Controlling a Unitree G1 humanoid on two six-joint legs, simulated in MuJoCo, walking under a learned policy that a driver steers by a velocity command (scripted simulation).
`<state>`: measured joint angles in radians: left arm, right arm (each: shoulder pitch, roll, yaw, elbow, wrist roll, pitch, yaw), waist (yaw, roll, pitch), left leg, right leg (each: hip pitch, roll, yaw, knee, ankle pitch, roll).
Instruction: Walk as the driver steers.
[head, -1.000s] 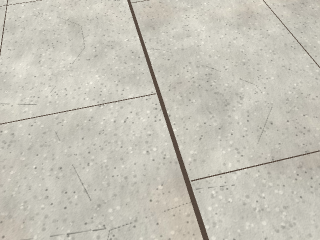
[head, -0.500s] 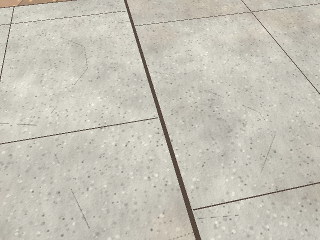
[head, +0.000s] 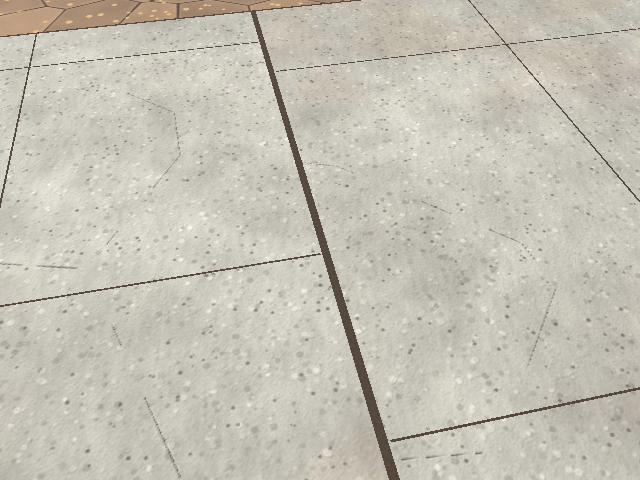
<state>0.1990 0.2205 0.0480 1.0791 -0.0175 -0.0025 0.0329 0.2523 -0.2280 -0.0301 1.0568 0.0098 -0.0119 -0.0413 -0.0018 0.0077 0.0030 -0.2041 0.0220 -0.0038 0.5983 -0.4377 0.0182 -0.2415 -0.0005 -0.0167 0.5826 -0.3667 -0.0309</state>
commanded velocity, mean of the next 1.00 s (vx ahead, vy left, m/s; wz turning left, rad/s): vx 0.43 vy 0.00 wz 0.09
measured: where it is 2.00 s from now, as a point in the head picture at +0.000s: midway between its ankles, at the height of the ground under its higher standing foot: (292, 359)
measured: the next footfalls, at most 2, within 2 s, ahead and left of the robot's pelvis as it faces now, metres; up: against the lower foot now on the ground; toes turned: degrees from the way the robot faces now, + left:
right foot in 0.54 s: +0.39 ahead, -0.12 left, +0.00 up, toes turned -2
left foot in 1.10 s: +0.69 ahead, +0.14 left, +0.00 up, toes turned +14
